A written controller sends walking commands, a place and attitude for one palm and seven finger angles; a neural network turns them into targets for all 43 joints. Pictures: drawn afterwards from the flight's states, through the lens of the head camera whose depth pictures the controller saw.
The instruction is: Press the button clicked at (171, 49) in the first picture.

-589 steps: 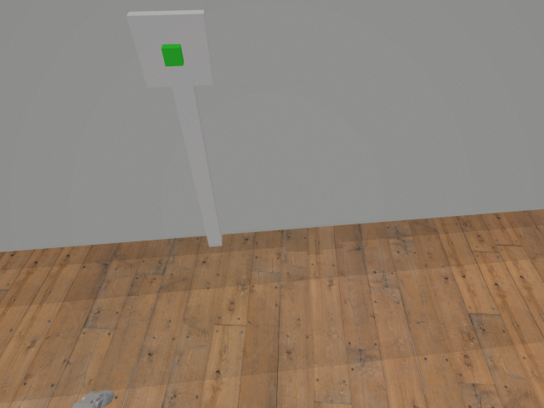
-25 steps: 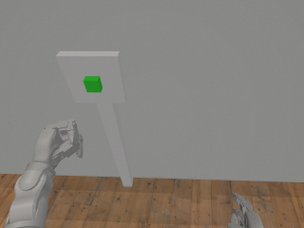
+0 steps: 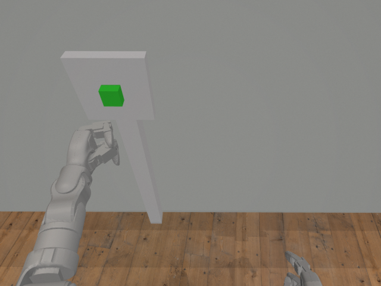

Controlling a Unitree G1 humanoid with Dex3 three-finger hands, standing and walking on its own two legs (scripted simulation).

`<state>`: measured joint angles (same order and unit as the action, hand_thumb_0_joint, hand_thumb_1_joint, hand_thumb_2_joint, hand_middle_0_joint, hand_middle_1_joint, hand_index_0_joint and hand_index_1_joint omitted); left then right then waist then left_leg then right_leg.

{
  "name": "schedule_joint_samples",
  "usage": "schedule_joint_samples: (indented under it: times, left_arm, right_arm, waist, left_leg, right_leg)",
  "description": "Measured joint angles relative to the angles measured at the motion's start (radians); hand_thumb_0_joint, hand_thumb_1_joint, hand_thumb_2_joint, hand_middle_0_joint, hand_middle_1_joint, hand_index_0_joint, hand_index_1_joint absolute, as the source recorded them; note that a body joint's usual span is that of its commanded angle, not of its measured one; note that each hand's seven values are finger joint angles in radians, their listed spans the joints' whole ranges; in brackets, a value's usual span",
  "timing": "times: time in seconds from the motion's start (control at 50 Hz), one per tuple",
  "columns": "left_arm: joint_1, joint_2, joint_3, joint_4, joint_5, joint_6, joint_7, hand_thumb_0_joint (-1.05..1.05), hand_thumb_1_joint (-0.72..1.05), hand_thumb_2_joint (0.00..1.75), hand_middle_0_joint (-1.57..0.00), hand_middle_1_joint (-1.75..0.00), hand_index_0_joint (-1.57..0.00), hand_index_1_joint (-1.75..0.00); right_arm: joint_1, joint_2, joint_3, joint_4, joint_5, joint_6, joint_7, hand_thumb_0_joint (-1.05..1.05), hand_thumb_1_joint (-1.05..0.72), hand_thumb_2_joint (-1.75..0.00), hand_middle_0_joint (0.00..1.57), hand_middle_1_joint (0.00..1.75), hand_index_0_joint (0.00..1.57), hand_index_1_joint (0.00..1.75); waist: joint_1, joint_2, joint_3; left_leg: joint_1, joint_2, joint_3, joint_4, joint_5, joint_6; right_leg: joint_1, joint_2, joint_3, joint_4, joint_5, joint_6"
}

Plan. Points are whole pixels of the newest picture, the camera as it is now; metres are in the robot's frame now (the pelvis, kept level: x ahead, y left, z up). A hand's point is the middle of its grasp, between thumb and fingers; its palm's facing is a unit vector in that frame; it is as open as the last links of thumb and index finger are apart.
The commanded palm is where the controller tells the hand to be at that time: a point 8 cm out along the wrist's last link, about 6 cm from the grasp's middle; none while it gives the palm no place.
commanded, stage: aim a knuckle at the button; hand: left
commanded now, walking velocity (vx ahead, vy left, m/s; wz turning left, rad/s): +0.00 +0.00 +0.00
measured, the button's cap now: (112, 94) +0.51 +0.20 +0.13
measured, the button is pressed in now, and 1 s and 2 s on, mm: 0 0 0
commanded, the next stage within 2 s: none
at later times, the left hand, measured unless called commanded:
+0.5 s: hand (117, 129) +0.42 +0.18 +0.11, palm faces +0.04 -1.00 -0.03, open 3.1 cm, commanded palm +0.38 +0.23 +0.10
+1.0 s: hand (120, 133) +0.42 +0.17 +0.10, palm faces +0.02 -1.00 -0.01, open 3.1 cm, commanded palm +0.39 +0.22 +0.10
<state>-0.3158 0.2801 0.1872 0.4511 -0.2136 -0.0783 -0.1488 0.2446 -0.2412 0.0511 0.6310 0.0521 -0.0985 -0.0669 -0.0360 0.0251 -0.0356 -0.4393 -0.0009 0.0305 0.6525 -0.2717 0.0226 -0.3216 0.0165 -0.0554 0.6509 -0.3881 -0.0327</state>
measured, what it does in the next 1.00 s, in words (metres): stands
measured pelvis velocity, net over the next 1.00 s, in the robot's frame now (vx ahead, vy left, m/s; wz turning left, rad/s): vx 0.00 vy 0.00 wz -0.01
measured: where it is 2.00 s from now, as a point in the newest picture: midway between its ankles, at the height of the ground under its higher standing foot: outside the picture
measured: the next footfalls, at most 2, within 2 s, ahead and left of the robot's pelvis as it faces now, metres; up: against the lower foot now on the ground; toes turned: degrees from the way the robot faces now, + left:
none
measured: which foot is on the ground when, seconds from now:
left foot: down 0.00-1.00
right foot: down 0.00-1.00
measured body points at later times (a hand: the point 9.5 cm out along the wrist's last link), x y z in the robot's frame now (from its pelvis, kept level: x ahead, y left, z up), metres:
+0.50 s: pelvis +0.00 +0.00 +0.00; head +0.03 +0.00 +0.45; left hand +0.41 +0.23 +0.11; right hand +0.06 -0.26 -0.12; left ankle +0.04 +0.11 -0.72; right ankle -0.03 -0.10 -0.72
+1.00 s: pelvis +0.00 +0.00 -0.01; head +0.03 +0.00 +0.44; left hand +0.41 +0.23 +0.10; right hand +0.10 -0.26 -0.11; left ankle +0.04 +0.11 -0.72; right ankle -0.03 -0.10 -0.72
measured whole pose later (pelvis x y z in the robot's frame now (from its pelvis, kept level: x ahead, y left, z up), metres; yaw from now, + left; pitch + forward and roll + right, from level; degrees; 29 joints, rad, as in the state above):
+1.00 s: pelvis +0.00 +0.00 -0.01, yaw -1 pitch +7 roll -1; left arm -0.56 0.32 0.23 0.80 -0.19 -0.18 -0.16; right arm 0.31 -0.26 0.03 0.60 0.06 0.00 -0.04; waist -0.06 0.03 -0.07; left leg -0.53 0.01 0.04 0.71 -0.29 0.02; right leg -0.41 0.03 -0.05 0.70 -0.40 -0.03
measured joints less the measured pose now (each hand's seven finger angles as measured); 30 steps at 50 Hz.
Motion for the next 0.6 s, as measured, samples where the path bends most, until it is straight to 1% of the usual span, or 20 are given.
schedule_joint_samples:
  times: [0.08, 0.14, 0.26, 0.34, 0.4, 0.48, 0.56, 0.6]
  left_arm:
    - [-0.048, 0.01, 0.017, 0.065, 0.005, -0.042, 0.01, 0.02, 0.9, 0.9, -1.3, -1.5, -1.3, -1.5]
    - [-0.101, 0.018, 0.015, 0.124, 0.011, -0.067, 0.012, 0.02, 0.9, 0.9, -1.3, -1.5, -1.3, -1.5]
    - [-0.196, 0.015, 0.006, 0.245, 0.022, -0.09, 0.011, 0.02, 0.9, 0.9, -1.3, -1.5, -1.3, -1.5]
    - [-0.242, 0.025, 0.046, 0.314, 0.035, -0.11, 0.023, 0.02, 0.9, 0.9, -1.3, -1.5, -1.3, -1.5]
    - [-0.226, 0.039, 0.078, 0.3, 0.044, -0.137, 0.029, 0.02, 0.9, 0.9, -1.3, -1.5, -1.3, -1.5]
    - [-0.176, 0.049, 0.087, 0.26, 0.034, -0.159, 0.01, 0.02, 0.9, 0.9, -1.3, -1.5, -1.3, -1.5]
    - [-0.143, 0.048, 0.068, 0.256, 0.007, -0.132, -0.02, 0.02, 0.9, 0.9, -1.3, -1.5, -1.3, -1.5]
    - [-0.143, 0.041, 0.054, 0.267, 0.0, -0.114, -0.026, 0.01, 0.9, 0.9, -1.3, -1.5, -1.3, -1.5]
  right_arm:
    - [0.027, -0.005, -0.006, 0.007, -0.001, 0.018, 0.005, 0.01, -0.91, -0.9, 0.2, 0.3, 0.2, 0.3]
    - [0.046, -0.013, -0.014, 0.019, 0.0, 0.03, 0.009, 0.01, -0.91, -0.9, 0.2, 0.3, 0.2, 0.3]
    - [0.07, -0.025, -0.027, 0.039, -0.001, 0.055, 0.016, 0.01, -0.91, -0.9, 0.2, 0.3, 0.2, 0.3]
    - [0.075, -0.023, -0.027, 0.038, -0.007, 0.068, 0.018, 0.01, -0.91, -0.9, 0.2, 0.3, 0.2, 0.3]
    - [0.092, -0.02, -0.033, 0.025, -0.011, 0.075, 0.023, 0.01, -0.91, -0.9, 0.2, 0.3, 0.2, 0.3]
    - [0.118, -0.022, -0.041, 0.014, -0.008, 0.083, 0.032, 0.01, -0.91, -0.9, 0.2, 0.3, 0.2, 0.3]
    - [0.123, -0.024, -0.04, 0.009, 0.005, 0.095, 0.031, 0.01, -0.91, -0.9, 0.2, 0.3, 0.2, 0.3]
    - [0.114, -0.024, -0.037, 0.006, 0.008, 0.097, 0.028, 0.01, -0.91, -0.9, 0.2, 0.3, 0.2, 0.3]
  waist:
    - [-0.008, -0.003, -0.001]
    - [-0.013, -0.002, 0.001]
    - [-0.026, -0.003, -0.002]
    - [-0.043, -0.012, -0.002]
    - [-0.05, -0.015, -0.01]
    - [-0.044, -0.004, -0.029]
    - [-0.031, 0.006, -0.039]
    - [-0.025, 0.007, -0.036]
  left_leg:
    - [-0.012, 0.004, 0.003, 0.008, -0.004, 0.0]
    - [-0.027, 0.005, 0.0, 0.02, -0.007, 0.0]
    - [-0.062, 0.006, -0.001, 0.035, -0.008, 0.002]
    - [-0.08, 0.011, 0.008, 0.04, -0.009, 0.001]
    - [-0.081, 0.017, 0.02, 0.037, -0.012, 0.0]
    - [-0.069, 0.021, 0.026, 0.035, -0.021, -0.001]
    - [-0.057, 0.02, 0.019, 0.034, -0.024, 0.001]
    - [-0.06, 0.018, 0.012, 0.037, -0.023, 0.001]
  right_leg:
    - [-0.012, 0.003, 0.004, 0.005, 0.0, 0.0]
    - [-0.024, 0.005, 0.0, 0.012, -0.002, 0.0]
    - [-0.059, 0.005, -0.001, 0.028, -0.005, 0.001]
    - [-0.083, 0.009, 0.009, 0.039, -0.005, 0.0]
    - [-0.091, 0.013, 0.021, 0.039, -0.004, -0.002]
    - [-0.079, 0.017, 0.028, 0.031, -0.006, -0.002]
    - [-0.06, 0.017, 0.022, 0.02, -0.007, 0.0]
    - [-0.058, 0.016, 0.015, 0.02, -0.007, 0.0]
